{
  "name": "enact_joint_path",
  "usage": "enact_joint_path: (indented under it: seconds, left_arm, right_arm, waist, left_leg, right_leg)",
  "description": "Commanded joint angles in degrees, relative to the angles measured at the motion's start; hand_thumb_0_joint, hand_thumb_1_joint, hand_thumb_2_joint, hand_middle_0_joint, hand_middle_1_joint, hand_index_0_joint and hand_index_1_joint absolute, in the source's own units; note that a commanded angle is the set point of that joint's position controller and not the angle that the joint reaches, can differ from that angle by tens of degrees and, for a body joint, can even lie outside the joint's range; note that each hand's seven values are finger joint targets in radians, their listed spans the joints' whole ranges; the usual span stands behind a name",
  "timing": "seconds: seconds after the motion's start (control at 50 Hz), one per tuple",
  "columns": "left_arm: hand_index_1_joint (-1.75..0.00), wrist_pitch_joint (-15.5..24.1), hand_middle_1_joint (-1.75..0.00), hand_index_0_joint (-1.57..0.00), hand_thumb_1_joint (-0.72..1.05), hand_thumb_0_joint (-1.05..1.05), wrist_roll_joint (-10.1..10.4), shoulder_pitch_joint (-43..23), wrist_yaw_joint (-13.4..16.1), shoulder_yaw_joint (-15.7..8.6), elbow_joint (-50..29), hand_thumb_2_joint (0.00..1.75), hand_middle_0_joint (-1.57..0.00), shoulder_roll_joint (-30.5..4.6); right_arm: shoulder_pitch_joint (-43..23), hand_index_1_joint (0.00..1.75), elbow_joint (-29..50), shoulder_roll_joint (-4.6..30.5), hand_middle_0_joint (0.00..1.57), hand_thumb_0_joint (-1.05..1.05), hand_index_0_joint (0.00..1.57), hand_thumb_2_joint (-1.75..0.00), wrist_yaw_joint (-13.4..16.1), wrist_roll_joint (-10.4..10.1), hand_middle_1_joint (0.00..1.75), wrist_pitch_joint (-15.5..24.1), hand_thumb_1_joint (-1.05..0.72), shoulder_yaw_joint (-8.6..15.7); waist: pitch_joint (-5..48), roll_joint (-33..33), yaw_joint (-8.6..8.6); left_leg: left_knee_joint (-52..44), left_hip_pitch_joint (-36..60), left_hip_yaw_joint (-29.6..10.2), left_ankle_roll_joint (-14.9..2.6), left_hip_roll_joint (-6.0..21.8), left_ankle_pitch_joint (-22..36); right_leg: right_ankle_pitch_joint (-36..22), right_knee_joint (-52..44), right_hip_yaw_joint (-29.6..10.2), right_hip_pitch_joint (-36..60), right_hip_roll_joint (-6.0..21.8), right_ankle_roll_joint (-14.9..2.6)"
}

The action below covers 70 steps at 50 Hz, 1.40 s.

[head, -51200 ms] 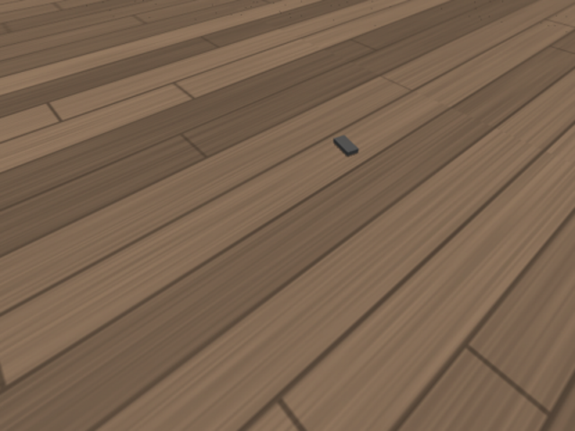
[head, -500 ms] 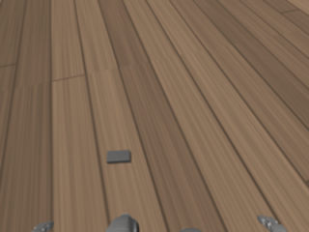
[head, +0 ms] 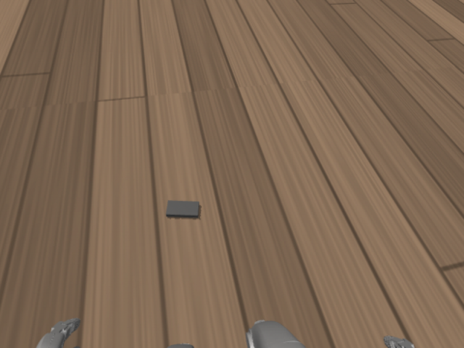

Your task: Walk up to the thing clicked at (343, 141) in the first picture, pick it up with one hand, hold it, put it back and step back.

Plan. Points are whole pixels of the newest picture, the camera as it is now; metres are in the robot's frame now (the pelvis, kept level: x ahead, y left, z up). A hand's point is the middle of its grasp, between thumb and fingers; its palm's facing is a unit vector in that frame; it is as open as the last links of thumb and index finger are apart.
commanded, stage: step back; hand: left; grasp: from above
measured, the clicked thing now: (182, 209) +0.75 +0.19 -0.75
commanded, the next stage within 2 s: stand in 2.00 s
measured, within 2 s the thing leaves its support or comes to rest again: neither
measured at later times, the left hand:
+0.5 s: hand out of the picture -0.06 +0.25 -0.14, palm faces +0.02 -0.90 -0.43, open 7.4 cm
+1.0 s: hand out of the picture -0.28 +0.21 -0.14, palm faces +0.00 -0.91 -0.41, open 7.4 cm
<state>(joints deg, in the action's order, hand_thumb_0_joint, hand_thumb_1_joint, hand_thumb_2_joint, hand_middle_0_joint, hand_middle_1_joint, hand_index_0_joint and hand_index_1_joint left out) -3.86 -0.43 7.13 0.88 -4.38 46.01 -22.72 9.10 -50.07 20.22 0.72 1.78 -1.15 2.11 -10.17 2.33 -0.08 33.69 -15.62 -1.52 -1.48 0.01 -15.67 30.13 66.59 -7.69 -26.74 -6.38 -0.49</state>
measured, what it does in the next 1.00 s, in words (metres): walks backwards: right foot, then left foot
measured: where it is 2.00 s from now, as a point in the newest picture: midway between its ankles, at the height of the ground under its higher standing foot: outside the picture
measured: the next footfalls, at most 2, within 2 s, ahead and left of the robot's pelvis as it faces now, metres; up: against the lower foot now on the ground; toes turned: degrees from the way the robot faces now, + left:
right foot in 0.20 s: -0.05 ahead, -0.16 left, +0.00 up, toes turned -1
left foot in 0.52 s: -0.17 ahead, +0.09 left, +0.00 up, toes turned +1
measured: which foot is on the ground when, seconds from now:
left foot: down 0.00-0.22, up 0.24-0.50, down 0.52-0.86, up 0.88-1.00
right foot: up 0.00-0.18, down 0.20-0.54, up 0.56-0.82, down 0.84-1.00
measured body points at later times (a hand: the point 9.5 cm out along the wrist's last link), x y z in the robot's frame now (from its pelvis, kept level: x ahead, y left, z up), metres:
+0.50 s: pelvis -0.18 -0.03 -0.01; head -0.12 -0.03 +0.43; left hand -0.06 +0.29 -0.12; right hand -0.09 -0.35 -0.14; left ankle -0.20 +0.09 -0.73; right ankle -0.09 -0.16 -0.73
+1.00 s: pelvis -0.34 -0.06 -0.01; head -0.31 -0.08 +0.44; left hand -0.28 +0.26 -0.12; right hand -0.23 -0.38 -0.13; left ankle -0.30 +0.09 -0.68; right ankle -0.33 -0.17 -0.73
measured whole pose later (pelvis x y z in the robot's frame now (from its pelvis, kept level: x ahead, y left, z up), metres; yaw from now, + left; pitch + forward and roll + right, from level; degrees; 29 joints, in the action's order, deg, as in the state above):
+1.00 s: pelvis -0.34 -0.06 -0.01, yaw -1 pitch -3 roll +1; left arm -0.8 -2.5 13.1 -0.3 -3.3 53.6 -20.1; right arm 9.6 -51.8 23.6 0.6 1.1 -2.6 3.2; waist -5.9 -1.6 -2.3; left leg 57.7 -26.7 -7.0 0.5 -4.0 -24.7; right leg 20.0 37.5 -1.8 -15.0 -0.1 -1.5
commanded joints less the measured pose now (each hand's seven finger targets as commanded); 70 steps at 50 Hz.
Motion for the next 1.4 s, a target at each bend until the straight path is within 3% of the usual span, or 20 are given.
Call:
enact_joint_path:
  seconds: [0.0,0.14,0.18,0.2,0.22,0.28,0.4,0.46,0.54,0.6,0.78,0.82,0.86,0.92,1.02,1.1,1.16,1.32,1.34,1.38]
  left_arm:
    - [-0.3,1.65,-0.3,-0.2,0.9,0.0,-0.66,1.13,0.47,-3.6,-4.54,0.9,-0.2,-9.53]
    - [-0.3,2.75,-0.3,-0.2,0.9,0.0,-0.96,10.85,-0.36,-3.47,0.34,0.9,-0.2,-8.43]
    - [-0.3,3.27,-0.3,-0.2,0.9,0.0,-2.35,10.92,-0.41,-5.42,-0.12,0.9,-0.2,-15.55]
    - [-0.3,2.95,-0.3,-0.2,0.9,0.0,-2.09,5.87,-0.42,-6.35,-2.28,0.9,-0.2,-21.72]
    - [-0.3,3.29,-0.3,-0.2,0.9,0.0,-1.89,2.0,-0.15,-5.81,-3.8,0.9,-0.2,-20.22]
    - [-0.3,3.16,-0.3,-0.2,0.9,0.0,-2.05,-5.42,0.52,-4.33,-5.02,0.9,-0.2,-13.62]
    - [-0.3,2.55,-0.3,-0.2,0.9,0.0,-2.36,1.47,1.48,-3.89,-4.7,0.9,-0.2,-13.55]
    - [-0.3,1.5,-0.3,-0.2,0.9,0.0,-0.95,-0.65,0.93,-3.05,-5.12,0.9,-0.2,-13.68]
    - [-0.3,1.2,-0.3,-0.2,0.9,0.0,-1.04,-4.52,1.61,-3.18,-6.1,0.9,-0.2,-12.01]
    - [-0.3,0.68,-0.3,-0.2,0.9,0.0,0.31,1.56,1.15,-3.13,-1.89,0.9,-0.2,-11.08]
    - [-0.3,3.45,-0.3,-0.2,0.9,0.0,-1.12,8.04,-0.31,-2.3,2.52,0.9,-0.2,-8.77]
    - [-0.3,4.49,-0.3,-0.2,0.9,0.0,-2.54,9.16,-0.05,-4.14,3.73,0.9,-0.2,-14.47]
    - [-0.3,4.7,-0.3,-0.2,0.9,0.0,-2.34,0.4,0.15,-5.24,0.36,0.9,-0.2,-21.04]
    - [-0.3,5.41,-0.3,-0.2,0.9,0.0,-2.27,-2.67,0.48,-3.85,0.45,0.9,-0.2,-14.65]
    - [-0.3,5.96,-0.3,-0.2,0.9,0.0,-2.66,4.36,-0.21,-4.04,2.87,0.9,-0.2,-14.88]
    - [-0.3,4.84,-0.3,-0.2,0.9,0.0,-1.81,1.46,-0.95,-2.41,2.46,0.9,-0.2,-13.85]
    - [-0.3,4.74,-0.3,-0.2,0.9,0.0,-0.7,-2.03,-0.9,-1.91,2.72,0.9,-0.2,-12.09]
    - [-0.3,6.58,-0.3,-0.2,0.9,0.0,-1.07,5.01,-1.31,-1.9,7.69,0.9,-0.2,-9.27]
    - [-0.3,6.87,-0.3,-0.2,0.9,0.0,-1.43,6.8,-0.84,-2.32,8.5,0.9,-0.2,-10.02]
    - [-0.3,7.42,-0.3,-0.2,0.9,0.0,-1.75,8.04,-0.3,-3.89,8.82,0.9,-0.2,-18.23]
  right_arm:
    - [1.24,0.3,5.2,14.89,0.2,0.0,0.2,-0.9,1.44,-0.11,0.3,1.35,-0.9,4.45]
    - [-3.62,0.3,7.61,17.41,0.2,0.0,0.2,-0.9,0.66,-0.77,0.3,-0.37,-0.9,4.86]
    - [-2.64,0.3,8.74,12.27,0.2,0.0,0.2,-0.9,0.46,-1.48,0.3,-0.79,-0.9,3.42]
    - [-4.93,0.3,8.91,12.43,0.2,0.0,0.2,-0.9,1.57,-1.56,0.3,-1.07,-0.9,4.0]
    - [-4.38,0.3,8.09,14.61,0.2,0.0,0.2,-0.9,1.67,-1.47,0.3,-1.33,-0.9,4.73]
    - [2.42,0.3,4.54,13.69,0.2,0.0,0.2,-0.9,1.31,-2.1,0.3,-0.83,-0.9,4.03]
    - [0.76,0.3,5.81,12.32,0.2,0.0,0.2,-0.9,0.89,-0.7,0.3,-0.2,-0.9,3.39]
    - [7.74,0.3,2.16,12.24,0.2,0.0,0.2,-0.9,0.71,-0.39,0.3,0.19,-0.9,4.08]
    - [0.72,0.3,4.78,23.72,0.2,0.0,0.2,-0.9,0.1,0.82,0.3,0.56,-0.9,6.49]
    - [-4.57,0.3,5.08,17.15,0.2,0.0,0.2,-0.9,1.02,0.75,0.3,0.82,-0.9,4.07]
    - [-1.88,0.3,4.59,17.51,0.2,0.0,0.2,-0.9,0.49,0.05,0.3,-0.71,-0.9,4.49]
    - [0.59,0.3,4.89,11.74,0.2,0.0,0.2,-0.9,0.14,-0.2,0.3,-0.99,-0.9,2.83]
    - [-4.02,0.3,5.04,14.56,0.2,0.0,0.2,-0.9,1.11,-0.5,0.3,-1.09,-0.9,4.29]
    - [-0.42,0.3,1.98,13.71,0.2,0.0,0.2,-0.9,0.42,-1.18,0.3,-0.14,-0.9,3.82]
    - [-2.54,0.3,1.39,12.3,0.2,0.0,0.2,-0.9,-0.66,0.13,0.3,1.44,-0.9,3.3]
    - [3.56,0.3,-2.61,11.86,0.2,0.0,0.2,-0.9,-0.82,0.03,0.3,3.1,-0.9,4.14]
    - [4.43,0.3,-2.6,20.3,0.2,0.0,0.2,-0.9,-0.66,0.47,0.3,3.81,-0.9,5.79]
    - [-1.1,0.3,-1.6,14.81,0.2,0.0,0.2,-0.9,-1.01,-0.01,0.3,2.82,-0.9,3.98]
    - [-0.94,0.3,-1.28,12.55,0.2,0.0,0.2,-0.9,-0.9,-0.52,0.3,2.55,-0.9,3.23]
    - [-2.0,0.3,-0.29,9.86,0.2,0.0,0.2,-0.9,-0.3,-0.81,0.3,2.21,-0.9,2.51]
  waist:
    - [11.17,-9.65,1.83]
    - [16.21,-14.01,-2.28]
    - [12.58,4.04,-1.82]
    - [10.2,14.36,-4.11]
    - [6.5,10.79,-2.15]
    - [6.47,5.58,2.05]
    - [10.71,8.64,-2.8]
    - [14.38,7.12,0.37]
    - [10.42,-14.57,2.46]
    - [9.69,-7.96,-2.48]
    - [14.76,-12.97,-1.84]
    - [12.09,2.99,-1.1]
    - [5.47,8.34,-2.75]
    - [5.3,2.46,-0.03]
    - [5.94,7.37,-4.55]
    - [7.87,5.45,-0.16]
    - [7.37,-9.06,2.38]
    - [8.16,-11.27,-1.94]
    - [9.25,-8.23,-3.16]
    - [7.63,7.73,-4.51]
  left_leg:
    - [-5.77,12.2,-11.93,-13.46,14.66,33.15]
    - [-0.3,3.61,-8.15,-7.78,11.91,19.79]
    - [11.65,-17.14,-5.26,-0.44,-0.21,-6.14]
    - [27.68,-13.19,-5.1,1.41,-5.69,-20.57]
    - [35.28,-10.39,-9.89,1.85,-3.9,-19.09]
    - [38.4,-9.88,-7.62,2.08,-6.76,-10.6]
    - [13.48,-9.24,-2.08,2.34,-2.23,-15.55]
    - [-7.39,1.27,2.64,0.76,-2.3,-2.21]
    - [-16.46,-6.25,-31.4,-17.79,24.67,16.62]
    - [-10.23,-4.2,-13.17,-11.74,15.04,23.07]
    - [-3.55,4.17,-9.84,-8.84,12.86,9.24]
    - [10.53,-15.6,-4.12,-1.83,2.34,-8.48]
    - [25.39,-9.25,-10.67,2.03,-0.42,-16.72]
    - [28.55,-10.71,-7.65,1.94,-3.68,-9.14]
    - [10.75,-12.6,-3.85,2.59,-1.3,-12.95]
    - [-12.34,6.13,1.74,0.56,-2.34,-4.91]
    - [-21.85,3.84,-30.96,-11.64,18.59,-28.5]
    - [-9.97,-3.17,-9.84,-5.26,8.69,-4.91]
    - [-4.84,-6.74,-7.9,-3.27,7.21,-1.78]
    - [14.23,-16.75,-2.77,0.52,-2.81,-16.93]
  right_leg:
    - [0.88,-3.25,-0.38,-2.44,1.77,2.14]
    - [-15.49,-41.28,8.1,17.13,4.66,-0.94]
    - [-14.94,-44.55,-14.25,22.21,17.71,-6.07]
    - [-15.97,-50.36,-25.74,5.46,30.55,-16.77]
    - [-15.3,-51.47,-25.9,-1.81,31.12,-17.37]
    - [-24.61,-43.78,-5.77,2.15,19.72,-10.88]
    - [-36.94,-37.87,-5.32,18.98,21.39,-10.93]
    - [-35.5,-31.38,-2.87,17.67,19.17,-8.26]
    - [7.77,0.88,-0.39,2.92,3.58,0.12]
    - [0.0,8.87,-2.3,1.52,1.07,-0.66]
    - [-9.15,-42.0,8.04,15.67,4.56,-1.01]
    - [-5.95,-47.93,-12.75,24.65,14.48,-4.4]
    - [3.97,-53.08,-27.75,-1.76,30.46,-15.93]
    - [-8.34,-45.75,-9.87,4.81,20.37,-10.62]
    - [4.76,-47.09,-10.67,16.12,19.84,-9.81]
    - [-4.2,-40.95,-3.94,9.53,17.35,-7.34]
    - [2.42,-18.93,6.07,-1.28,7.8,-0.65]
    - [-10.89,-41.04,10.5,18.56,5.08,-1.16]
    - [-13.79,-44.14,8.07,25.51,5.86,-1.55]
    - [2.42,-53.21,-20.53,22.78,25.41,-10.39]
